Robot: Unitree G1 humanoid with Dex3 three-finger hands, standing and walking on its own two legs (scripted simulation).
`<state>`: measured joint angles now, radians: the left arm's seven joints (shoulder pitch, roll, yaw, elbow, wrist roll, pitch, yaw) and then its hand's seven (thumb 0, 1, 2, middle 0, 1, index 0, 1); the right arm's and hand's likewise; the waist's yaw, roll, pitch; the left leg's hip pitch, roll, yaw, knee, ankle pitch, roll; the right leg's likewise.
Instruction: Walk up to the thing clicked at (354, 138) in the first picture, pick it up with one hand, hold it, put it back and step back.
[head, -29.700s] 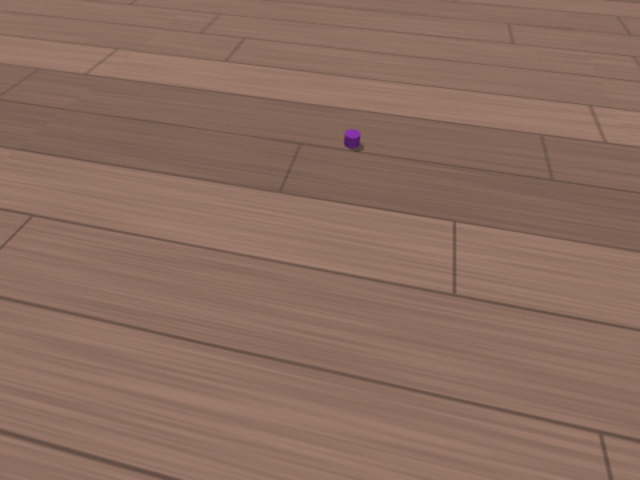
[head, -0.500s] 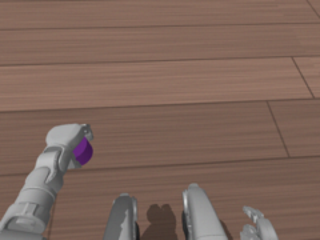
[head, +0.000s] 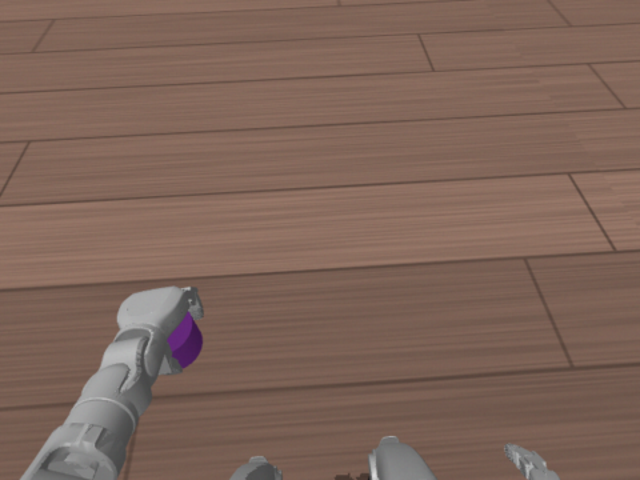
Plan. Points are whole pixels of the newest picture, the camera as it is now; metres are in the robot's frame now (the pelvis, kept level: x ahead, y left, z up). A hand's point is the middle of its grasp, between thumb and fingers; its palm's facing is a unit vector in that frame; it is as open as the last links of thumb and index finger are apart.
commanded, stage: lift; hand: left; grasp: from above
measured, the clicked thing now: (170, 337) +0.34 +0.22 -0.09
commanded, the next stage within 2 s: hold in 0.02 s
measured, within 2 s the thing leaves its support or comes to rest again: neither
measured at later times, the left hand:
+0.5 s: hand (150, 314) +0.35 +0.23 -0.02, palm faces -0.45 -0.06 -0.89, open 10.0 cm
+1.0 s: hand (145, 318) +0.33 +0.22 +0.01, palm faces -0.44 -0.06 -0.89, open 10.0 cm
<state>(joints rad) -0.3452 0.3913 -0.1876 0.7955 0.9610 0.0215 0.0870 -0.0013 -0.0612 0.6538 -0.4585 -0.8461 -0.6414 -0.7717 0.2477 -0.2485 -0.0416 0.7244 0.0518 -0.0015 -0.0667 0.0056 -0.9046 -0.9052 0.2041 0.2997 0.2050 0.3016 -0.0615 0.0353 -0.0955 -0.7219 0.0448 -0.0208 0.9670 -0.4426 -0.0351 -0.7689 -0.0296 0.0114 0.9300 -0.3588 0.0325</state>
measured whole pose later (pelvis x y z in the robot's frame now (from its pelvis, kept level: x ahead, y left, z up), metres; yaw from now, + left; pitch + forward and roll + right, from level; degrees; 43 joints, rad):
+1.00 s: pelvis +0.03 +0.01 +0.04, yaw -1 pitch +4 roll +0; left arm -0.24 0.40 -0.21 0.61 0.98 0.02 -0.04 0.00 -0.06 0.65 -0.46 -0.84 -0.64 -0.78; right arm 0.21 -0.25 -0.04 0.67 0.06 0.05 -0.05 0.01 -0.91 -0.90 0.20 0.30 0.20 0.30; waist 0.00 0.05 -0.06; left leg -0.37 0.04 0.02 0.65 -0.35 -0.02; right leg -0.44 -0.04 0.04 0.65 -0.28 0.04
